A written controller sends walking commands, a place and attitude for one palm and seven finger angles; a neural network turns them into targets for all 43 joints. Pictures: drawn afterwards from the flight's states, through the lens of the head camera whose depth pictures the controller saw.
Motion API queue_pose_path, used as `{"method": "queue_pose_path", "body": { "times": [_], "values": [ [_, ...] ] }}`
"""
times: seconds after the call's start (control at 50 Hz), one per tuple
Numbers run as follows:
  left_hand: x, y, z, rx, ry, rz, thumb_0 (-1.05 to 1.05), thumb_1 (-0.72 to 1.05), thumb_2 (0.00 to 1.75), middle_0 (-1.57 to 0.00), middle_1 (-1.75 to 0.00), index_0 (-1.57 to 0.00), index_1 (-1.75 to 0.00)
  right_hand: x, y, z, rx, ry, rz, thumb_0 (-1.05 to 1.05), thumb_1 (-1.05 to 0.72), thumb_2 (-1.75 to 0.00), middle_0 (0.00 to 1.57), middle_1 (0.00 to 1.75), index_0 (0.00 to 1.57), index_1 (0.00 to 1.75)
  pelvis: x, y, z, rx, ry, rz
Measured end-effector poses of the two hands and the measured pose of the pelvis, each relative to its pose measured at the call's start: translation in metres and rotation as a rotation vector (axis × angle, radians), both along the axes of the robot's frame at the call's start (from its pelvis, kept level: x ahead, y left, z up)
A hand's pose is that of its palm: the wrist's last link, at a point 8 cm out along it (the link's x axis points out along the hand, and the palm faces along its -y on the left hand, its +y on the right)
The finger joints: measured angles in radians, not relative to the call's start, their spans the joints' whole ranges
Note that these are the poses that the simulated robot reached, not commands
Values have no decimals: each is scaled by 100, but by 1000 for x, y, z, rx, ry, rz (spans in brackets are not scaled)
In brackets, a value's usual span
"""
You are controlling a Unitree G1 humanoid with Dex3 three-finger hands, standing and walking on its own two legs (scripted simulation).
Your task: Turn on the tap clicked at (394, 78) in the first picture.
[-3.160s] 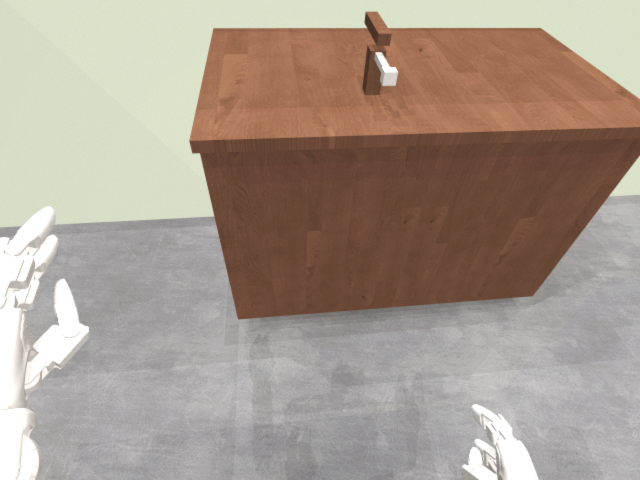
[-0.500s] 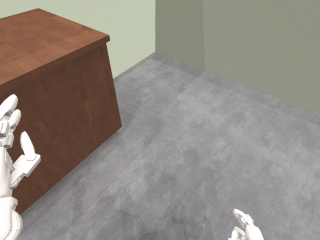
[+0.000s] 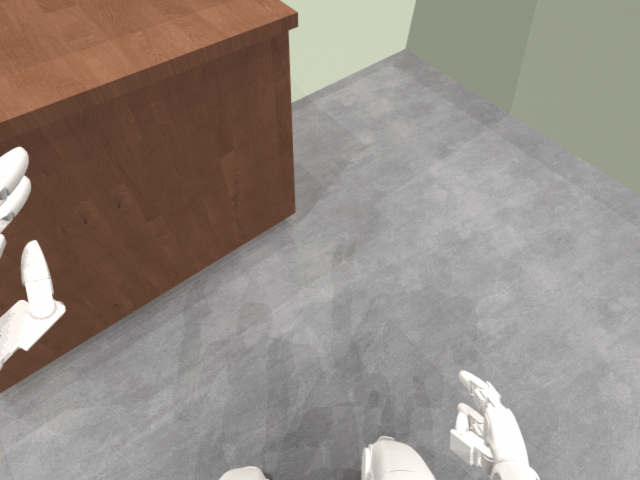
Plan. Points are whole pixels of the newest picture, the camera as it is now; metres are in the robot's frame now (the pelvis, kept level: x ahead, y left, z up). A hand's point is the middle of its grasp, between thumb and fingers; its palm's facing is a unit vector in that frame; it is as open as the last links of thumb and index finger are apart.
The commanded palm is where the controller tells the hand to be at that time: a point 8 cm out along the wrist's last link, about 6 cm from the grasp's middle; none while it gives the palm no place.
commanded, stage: turn to face it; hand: left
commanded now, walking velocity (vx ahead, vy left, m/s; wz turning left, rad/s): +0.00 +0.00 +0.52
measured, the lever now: out of the picture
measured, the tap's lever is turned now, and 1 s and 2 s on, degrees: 0 0 0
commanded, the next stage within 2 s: take the last steps up to it in 0.46 s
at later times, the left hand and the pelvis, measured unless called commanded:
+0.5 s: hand (68, 408) +0.16 +0.17 +0.20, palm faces +0.56 -0.72 -0.42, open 7.4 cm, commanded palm +0.09 +0.22 +0.18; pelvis +0.00 -0.09 +0.00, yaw +12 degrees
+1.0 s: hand out of the picture +0.08 +0.21 +0.18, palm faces +0.66 -0.61 -0.44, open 7.4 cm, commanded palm +0.01 +0.23 +0.18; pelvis -0.05 -0.09 +0.00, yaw +20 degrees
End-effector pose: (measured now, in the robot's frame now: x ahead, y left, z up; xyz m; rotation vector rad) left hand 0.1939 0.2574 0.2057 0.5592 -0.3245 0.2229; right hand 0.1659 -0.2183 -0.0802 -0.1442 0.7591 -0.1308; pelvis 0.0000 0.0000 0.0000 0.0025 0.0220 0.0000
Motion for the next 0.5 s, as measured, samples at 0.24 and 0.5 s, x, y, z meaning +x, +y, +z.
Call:
{"method": "queue_pose_path", "body": {
  "times": [0.24, 0.5],
  "values": [
    [-36, -21, -14, -37, 82, 353, 1, 88, 90, -21, -30, -21, -31, 37, -49, -32, 41, 38, 126, 2, -90, -90, 20, 30, 20, 30, 20, -62, -3, 45, -38, 118],
    [-83, -54, 8, -40, -71, 299, 1, 88, 90, -22, -30, -21, -31, 57, -81, 20, -132, -61, 223, 2, -91, -90, 20, 30, 20, 30, -5, -91, 5, 50, -20, 216]
  ]
}}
